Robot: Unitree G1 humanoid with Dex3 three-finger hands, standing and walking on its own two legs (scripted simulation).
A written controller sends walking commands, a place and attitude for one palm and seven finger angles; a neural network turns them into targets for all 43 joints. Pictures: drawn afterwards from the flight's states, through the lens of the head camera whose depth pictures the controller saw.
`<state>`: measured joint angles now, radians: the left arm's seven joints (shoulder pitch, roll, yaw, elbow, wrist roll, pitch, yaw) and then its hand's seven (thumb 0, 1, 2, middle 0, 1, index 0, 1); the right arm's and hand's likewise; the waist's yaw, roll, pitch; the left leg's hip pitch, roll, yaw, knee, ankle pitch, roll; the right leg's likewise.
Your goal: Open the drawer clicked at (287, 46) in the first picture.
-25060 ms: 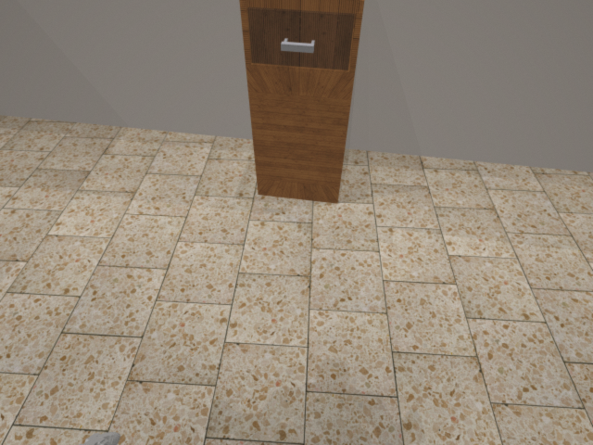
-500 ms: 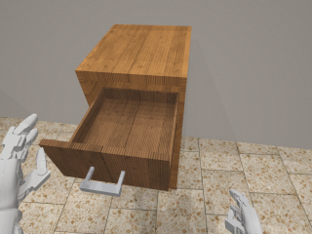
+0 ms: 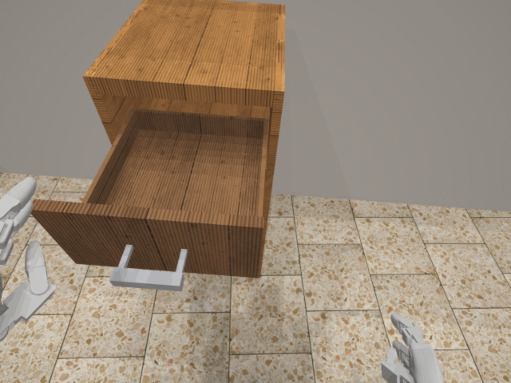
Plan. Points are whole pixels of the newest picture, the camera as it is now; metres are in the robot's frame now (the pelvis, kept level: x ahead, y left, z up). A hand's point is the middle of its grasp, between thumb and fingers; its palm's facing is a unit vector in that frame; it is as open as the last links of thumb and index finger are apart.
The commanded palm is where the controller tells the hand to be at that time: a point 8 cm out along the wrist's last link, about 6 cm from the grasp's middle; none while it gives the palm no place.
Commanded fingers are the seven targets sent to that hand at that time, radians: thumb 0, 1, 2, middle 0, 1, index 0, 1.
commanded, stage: step back with the hand held close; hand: left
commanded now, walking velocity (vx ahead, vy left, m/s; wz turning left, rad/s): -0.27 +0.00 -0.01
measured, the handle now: (151, 266) +0.30 +0.18 -0.01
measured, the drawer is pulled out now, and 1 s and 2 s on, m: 0.29 0.29 0.29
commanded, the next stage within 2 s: stop stepping back and stand still in 0.60 s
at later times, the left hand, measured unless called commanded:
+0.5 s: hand out of the picture +0.10 +0.22 +0.17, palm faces +0.40 -0.81 -0.42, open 7.4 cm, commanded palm +0.04 +0.26 +0.19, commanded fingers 0.00 0.90 0.90 -0.20 -0.30 -0.20 -0.30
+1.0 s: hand out of the picture -0.03 +0.20 +0.18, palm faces +0.38 -0.79 -0.47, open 7.4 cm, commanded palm -0.09 +0.25 +0.19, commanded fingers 0.00 0.90 0.90 -0.20 -0.30 -0.20 -0.30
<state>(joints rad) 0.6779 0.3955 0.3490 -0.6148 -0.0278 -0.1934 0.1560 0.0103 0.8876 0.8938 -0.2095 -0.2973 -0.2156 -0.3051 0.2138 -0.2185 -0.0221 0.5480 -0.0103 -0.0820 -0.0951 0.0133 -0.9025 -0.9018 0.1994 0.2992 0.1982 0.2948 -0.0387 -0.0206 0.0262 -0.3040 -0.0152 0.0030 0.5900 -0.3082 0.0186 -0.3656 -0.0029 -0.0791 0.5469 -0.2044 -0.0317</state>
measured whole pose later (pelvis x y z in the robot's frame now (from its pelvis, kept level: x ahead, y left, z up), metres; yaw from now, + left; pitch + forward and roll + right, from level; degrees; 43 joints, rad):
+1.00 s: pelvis -0.21 -0.03 +0.00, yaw +1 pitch -2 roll +2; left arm 0.65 0.41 0.37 -0.60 -0.01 -0.21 0.16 0.01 0.89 0.89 -0.21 -0.30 -0.22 -0.31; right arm 0.27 -0.21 -0.02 0.62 0.00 -0.15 -0.07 0.01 -0.90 -0.90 0.20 0.30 0.20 0.29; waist -0.03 -0.06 -0.02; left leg -0.15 0.01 0.04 0.50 -0.31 -0.02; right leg -0.41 0.01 -0.04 0.73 -0.35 0.01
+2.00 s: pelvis -0.27 -0.05 +0.01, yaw +4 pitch -1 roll +0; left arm 0.27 0.19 0.00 0.94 0.01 0.04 0.01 -0.02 0.99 0.89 -0.20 -0.30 -0.21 -0.30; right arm 0.27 -0.17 0.02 0.97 -0.01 0.03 -0.01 0.01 -0.91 -0.90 0.20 0.30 0.20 0.29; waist -0.03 -0.01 0.09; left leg -0.24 -0.02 0.02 0.49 -0.23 0.02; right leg -0.23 0.01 0.03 0.49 -0.24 0.00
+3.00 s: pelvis -0.27 -0.06 +0.02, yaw +3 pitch -2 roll +0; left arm 0.21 0.18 0.01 1.14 0.01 0.00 0.02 0.00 0.91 0.89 -0.20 -0.29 -0.20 -0.30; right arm 0.25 -0.17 -0.01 1.13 -0.01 0.01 -0.03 0.00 -0.91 -0.90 0.20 0.30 0.20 0.29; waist -0.02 0.03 0.09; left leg -0.16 0.00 0.02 0.37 -0.17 0.01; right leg -0.16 0.02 0.03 0.38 -0.18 -0.01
